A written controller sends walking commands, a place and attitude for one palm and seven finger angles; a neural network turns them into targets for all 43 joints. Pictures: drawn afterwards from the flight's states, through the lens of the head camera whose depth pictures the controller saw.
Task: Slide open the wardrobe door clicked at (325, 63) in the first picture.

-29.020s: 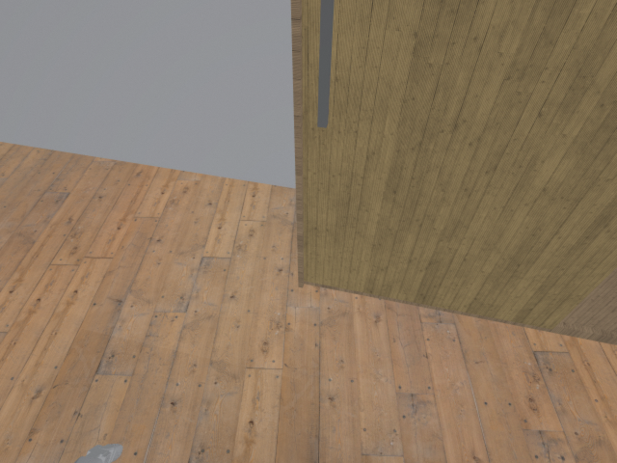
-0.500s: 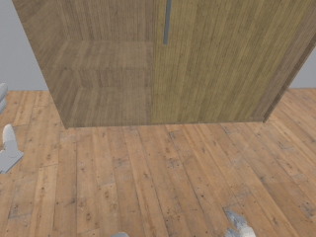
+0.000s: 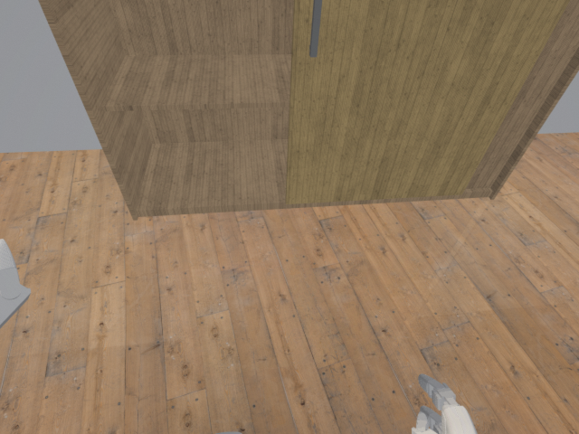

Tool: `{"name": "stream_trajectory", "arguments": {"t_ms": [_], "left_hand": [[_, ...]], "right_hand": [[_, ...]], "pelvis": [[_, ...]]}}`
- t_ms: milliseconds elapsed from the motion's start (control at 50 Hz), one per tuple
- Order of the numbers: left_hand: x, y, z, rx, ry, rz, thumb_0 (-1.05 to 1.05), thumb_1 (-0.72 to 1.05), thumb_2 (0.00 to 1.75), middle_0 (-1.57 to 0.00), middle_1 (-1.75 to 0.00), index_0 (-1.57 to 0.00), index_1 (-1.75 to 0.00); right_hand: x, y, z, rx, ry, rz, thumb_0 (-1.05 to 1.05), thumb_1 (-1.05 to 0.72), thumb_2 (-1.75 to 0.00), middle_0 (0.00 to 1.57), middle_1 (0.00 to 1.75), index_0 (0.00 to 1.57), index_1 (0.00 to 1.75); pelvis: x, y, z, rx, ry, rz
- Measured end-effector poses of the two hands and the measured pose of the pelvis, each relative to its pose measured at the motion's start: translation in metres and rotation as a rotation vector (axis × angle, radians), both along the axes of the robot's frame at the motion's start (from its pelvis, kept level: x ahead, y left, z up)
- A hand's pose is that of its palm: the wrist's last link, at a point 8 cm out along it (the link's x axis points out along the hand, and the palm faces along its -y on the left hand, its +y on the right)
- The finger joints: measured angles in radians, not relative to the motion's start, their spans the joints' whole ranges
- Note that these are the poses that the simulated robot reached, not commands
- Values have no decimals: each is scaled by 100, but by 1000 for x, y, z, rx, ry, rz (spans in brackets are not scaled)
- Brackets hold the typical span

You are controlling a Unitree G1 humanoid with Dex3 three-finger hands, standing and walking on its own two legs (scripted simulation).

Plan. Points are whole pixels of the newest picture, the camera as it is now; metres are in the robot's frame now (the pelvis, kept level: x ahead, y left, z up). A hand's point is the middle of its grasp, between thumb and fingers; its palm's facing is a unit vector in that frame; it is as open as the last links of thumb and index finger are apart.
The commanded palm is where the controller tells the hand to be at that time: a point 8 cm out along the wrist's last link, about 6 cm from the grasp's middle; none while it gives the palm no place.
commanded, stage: stop stepping back and stand still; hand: left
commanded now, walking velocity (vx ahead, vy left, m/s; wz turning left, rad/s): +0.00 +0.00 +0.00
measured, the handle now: (316, 6) +1.20 +0.01 +0.14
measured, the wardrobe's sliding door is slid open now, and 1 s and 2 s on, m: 0.69 0.69 0.69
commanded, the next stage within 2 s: let the arm hang, fingers relaxed in 0.64 s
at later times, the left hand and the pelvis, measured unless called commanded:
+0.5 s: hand (30, 266) +0.23 +0.30 +0.17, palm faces +0.43 -0.79 -0.43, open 7.4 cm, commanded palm +0.17 +0.33 +0.19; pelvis +0.03 +0.03 +0.01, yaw +0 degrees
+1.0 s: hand out of the picture +0.12 +0.23 -0.14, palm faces -0.07 -0.97 -0.23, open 7.4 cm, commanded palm none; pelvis +0.02 +0.04 +0.01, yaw +0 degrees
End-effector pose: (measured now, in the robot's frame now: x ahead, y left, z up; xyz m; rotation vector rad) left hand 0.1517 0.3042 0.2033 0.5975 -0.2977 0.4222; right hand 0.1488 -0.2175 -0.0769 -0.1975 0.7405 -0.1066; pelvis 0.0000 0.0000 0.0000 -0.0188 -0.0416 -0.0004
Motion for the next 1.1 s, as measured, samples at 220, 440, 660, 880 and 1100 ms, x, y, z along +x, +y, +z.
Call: {"name": "stream_trajectory", "arguments": {"t_ms": [220,440,660,880,1100], "left_hand": [[18,25,-24,-118,28,12,1,89,90,-22,-30,-21,-31],[36,27,-13,-73,52,4,1,89,90,-21,-30,-21,-31],[44,25,-23,-124,81,-1,1,89,89,-22,-30,-21,-31],[55,33,-190,-315,766,49,0,90,90,-20,-30,-20,-30],[-99,-42,-340,-645,1555,153,-1,99,89,-21,-30,-20,-30]], "right_hand": [[8,13,4,-55,20,-24,1,-90,-89,20,30,20,30],[42,33,10,-4,-18,11,1,-90,-89,20,30,20,30],[59,23,20,-35,-48,-9,1,-90,-89,20,30,20,30],[40,0,-17,-28,109,36,1,-90,-89,20,30,20,30],[-91,-7,-36,-58,557,-88,0,-91,-89,20,30,20,30]], "pelvis": [[10,27,3,-6,-3,-3],[29,30,10,-6,36,-4],[36,31,10,-8,41,-5],[28,40,1,2,59,14],[22,34,11,9,41,0]]}}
